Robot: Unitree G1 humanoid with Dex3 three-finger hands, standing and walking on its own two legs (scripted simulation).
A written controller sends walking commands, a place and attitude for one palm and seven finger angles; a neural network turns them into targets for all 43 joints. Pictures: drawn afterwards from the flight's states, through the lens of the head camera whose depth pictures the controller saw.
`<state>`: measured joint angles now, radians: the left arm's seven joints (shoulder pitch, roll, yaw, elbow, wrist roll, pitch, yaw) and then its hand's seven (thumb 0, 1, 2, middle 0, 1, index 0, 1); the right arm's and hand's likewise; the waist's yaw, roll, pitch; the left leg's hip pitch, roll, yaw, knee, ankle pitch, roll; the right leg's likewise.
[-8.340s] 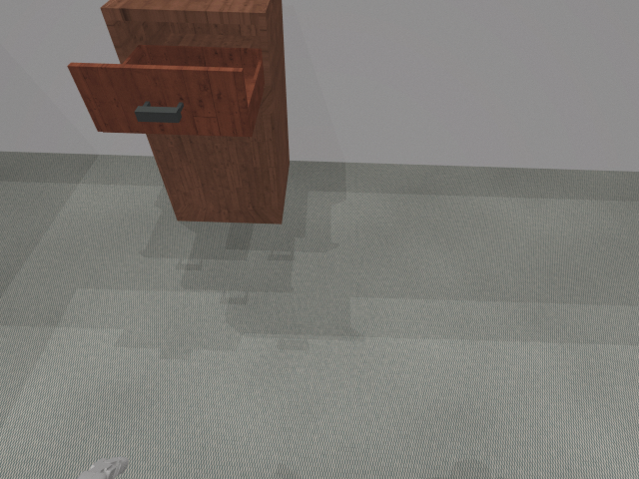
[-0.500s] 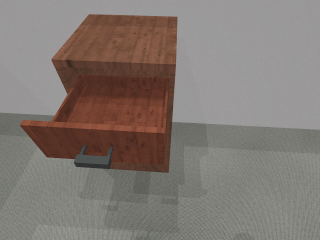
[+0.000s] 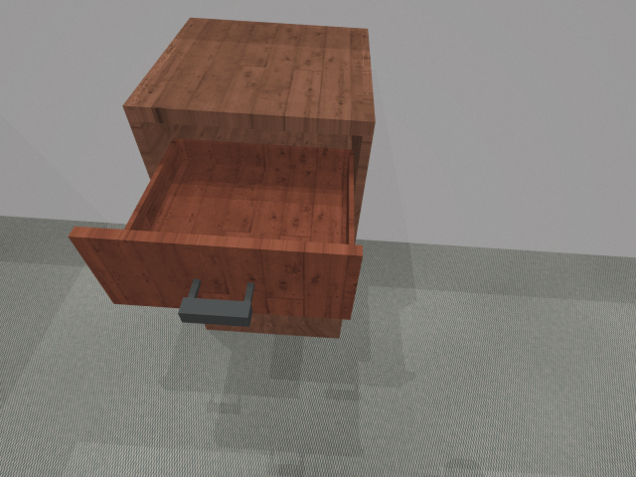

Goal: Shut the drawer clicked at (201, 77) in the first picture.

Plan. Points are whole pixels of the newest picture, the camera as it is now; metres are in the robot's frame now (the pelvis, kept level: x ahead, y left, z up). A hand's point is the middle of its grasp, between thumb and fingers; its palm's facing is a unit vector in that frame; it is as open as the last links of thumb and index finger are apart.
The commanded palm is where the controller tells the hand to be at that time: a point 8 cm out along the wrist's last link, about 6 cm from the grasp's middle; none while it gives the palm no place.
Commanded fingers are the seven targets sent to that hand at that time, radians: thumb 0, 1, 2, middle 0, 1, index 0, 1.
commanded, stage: shuffle to correct the standing spot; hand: left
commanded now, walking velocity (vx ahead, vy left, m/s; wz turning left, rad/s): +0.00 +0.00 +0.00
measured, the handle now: (219, 299) +0.37 +0.18 -0.04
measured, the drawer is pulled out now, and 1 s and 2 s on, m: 0.29 0.29 0.29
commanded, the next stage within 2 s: come to a stop and stand still in 0.42 s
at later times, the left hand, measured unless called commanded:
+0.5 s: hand out of the picture +0.00 +0.15 -0.18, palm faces +0.03 -0.98 -0.19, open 7.4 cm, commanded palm none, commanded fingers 0.00 0.90 0.90 -0.20 -0.30 -0.20 -0.30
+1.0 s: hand out of the picture +0.12 +0.16 -0.17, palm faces +0.03 -0.96 -0.27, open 7.4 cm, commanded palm none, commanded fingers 0.00 0.90 0.90 -0.20 -0.30 -0.20 -0.30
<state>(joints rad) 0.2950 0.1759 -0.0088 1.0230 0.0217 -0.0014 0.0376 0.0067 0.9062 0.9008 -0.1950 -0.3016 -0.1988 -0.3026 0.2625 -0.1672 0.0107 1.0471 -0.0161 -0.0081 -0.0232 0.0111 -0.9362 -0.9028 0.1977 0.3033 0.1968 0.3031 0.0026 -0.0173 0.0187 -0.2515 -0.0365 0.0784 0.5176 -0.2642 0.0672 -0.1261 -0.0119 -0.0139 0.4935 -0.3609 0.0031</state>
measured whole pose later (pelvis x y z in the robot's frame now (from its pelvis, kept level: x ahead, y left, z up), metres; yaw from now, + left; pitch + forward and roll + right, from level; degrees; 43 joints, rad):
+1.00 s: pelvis +0.07 -0.04 -0.01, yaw -2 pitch -1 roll +2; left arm 0.23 0.19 0.03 0.97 0.03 0.01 0.05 0.00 0.91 0.90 -0.19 -0.30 -0.20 -0.30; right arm 0.12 -0.16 -0.02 0.99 -0.01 0.02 -0.02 0.00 -0.93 -0.90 0.20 0.30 0.20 0.30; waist 0.03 -0.01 0.08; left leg -0.34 0.01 0.09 0.57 -0.22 0.01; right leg -0.28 -0.04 -0.03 0.64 -0.33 0.01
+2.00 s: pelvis +0.11 -0.07 +0.01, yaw -1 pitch -1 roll +1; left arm 0.33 0.13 -0.02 1.12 0.02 -0.03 0.03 0.01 0.91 0.90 -0.20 -0.30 -0.20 -0.30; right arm 0.28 -0.15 0.02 1.14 -0.01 -0.01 -0.03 0.02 -0.93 -0.90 0.20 0.30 0.20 0.30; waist 0.01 0.00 0.01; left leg -0.15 0.03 0.06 0.41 -0.24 -0.02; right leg -0.11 0.03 -0.08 0.41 -0.29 -0.06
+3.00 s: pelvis +0.10 -0.07 +0.01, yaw -1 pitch -1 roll +1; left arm 0.33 0.13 0.00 1.08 0.02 -0.01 0.04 0.01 0.90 0.90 -0.20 -0.30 -0.20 -0.30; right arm 0.27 -0.14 0.01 1.12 -0.01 0.01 -0.03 0.01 -0.92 -0.90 0.20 0.30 0.20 0.30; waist 0.02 0.00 0.05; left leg -0.18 0.02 0.07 0.43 -0.23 -0.01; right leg -0.15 0.02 -0.06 0.46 -0.29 -0.06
